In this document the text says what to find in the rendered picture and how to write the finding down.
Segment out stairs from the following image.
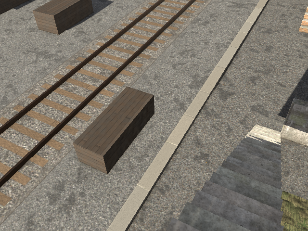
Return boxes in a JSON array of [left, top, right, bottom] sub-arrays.
[[166, 124, 284, 231], [298, 6, 308, 34]]

